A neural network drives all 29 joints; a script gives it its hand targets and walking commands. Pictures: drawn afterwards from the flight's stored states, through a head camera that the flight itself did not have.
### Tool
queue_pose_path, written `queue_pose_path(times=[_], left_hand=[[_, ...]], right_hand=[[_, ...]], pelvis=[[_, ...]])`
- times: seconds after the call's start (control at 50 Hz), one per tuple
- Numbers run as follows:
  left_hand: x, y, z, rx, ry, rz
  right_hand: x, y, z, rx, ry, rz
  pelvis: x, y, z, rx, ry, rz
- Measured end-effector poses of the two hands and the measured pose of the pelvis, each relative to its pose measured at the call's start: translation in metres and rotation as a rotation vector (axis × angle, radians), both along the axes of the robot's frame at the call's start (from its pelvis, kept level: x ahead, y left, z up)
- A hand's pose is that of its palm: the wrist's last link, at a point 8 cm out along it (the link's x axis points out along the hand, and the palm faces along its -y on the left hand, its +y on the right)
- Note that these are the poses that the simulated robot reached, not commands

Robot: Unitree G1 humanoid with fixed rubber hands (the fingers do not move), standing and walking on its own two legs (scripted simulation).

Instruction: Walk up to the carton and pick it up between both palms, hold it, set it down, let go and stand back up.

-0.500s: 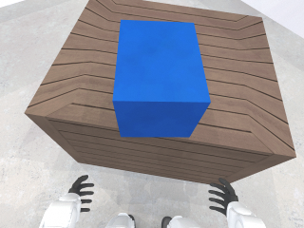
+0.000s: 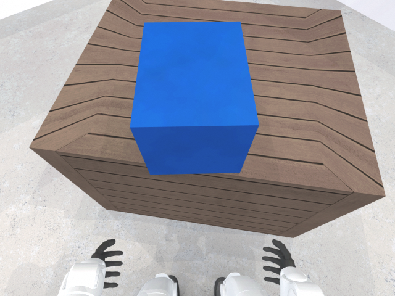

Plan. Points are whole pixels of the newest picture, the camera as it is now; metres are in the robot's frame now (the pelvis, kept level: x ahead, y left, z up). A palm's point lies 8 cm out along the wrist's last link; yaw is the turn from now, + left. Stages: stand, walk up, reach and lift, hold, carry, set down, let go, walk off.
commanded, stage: let go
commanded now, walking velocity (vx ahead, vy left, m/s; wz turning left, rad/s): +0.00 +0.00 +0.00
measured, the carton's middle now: (193, 100) +0.55 +0.01 -0.01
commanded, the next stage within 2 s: stand in 0.90 s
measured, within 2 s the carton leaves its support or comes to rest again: neither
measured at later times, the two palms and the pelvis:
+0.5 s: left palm (85, 250) +0.21 +0.23 -0.04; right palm (325, 238) +0.22 -0.24 -0.05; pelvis +0.05 +0.00 +0.02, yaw +0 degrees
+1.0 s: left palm (74, 271) +0.18 +0.25 -0.06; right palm (319, 279) +0.15 -0.21 -0.07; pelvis +0.02 +0.03 +0.01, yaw -3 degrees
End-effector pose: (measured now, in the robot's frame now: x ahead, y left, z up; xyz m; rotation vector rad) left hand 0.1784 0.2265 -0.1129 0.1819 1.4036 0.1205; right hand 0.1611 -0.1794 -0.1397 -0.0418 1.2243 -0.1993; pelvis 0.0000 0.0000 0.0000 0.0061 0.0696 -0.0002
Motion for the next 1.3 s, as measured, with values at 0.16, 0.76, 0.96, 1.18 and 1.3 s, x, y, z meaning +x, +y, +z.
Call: queue_pose_path(times=[0.16,0.76,0.96,1.18,1.3], left_hand=[[-0.006,0.0,0.011,0.011,-0.105,-0.007],[-0.008,0.015,0.05,-0.02,-0.552,-0.098],[0.003,0.017,0.055,-0.012,-0.583,-0.119],[-0.059,0.034,0.025,0.031,-0.419,-0.108],[-0.05,0.029,0.014,0.018,-0.36,-0.096]], right_hand=[[0.004,-0.049,0.033,-0.093,-0.101,0.078],[0.008,-0.029,0.076,-0.087,-0.49,0.148],[-0.005,-0.037,0.077,-0.112,-0.473,0.144],[-0.066,-0.042,0.021,-0.07,-0.084,0.07],[-0.073,-0.037,0.018,-0.059,-0.023,0.041]], pelvis=[[0.024,-0.005,0.01,0.002,-0.024,-0.028],[0.022,0.014,0.015,-0.008,-0.115,-0.024],[0.015,0.024,0.014,-0.01,-0.117,-0.04],[0.036,0.027,0.008,-0.014,-0.049,-0.045],[0.052,0.029,0.009,-0.017,-0.017,-0.053]])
